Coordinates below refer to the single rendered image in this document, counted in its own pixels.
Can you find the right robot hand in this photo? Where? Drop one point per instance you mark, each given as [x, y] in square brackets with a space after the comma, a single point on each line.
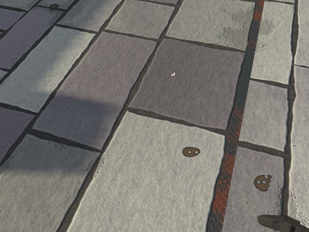
[281, 223]

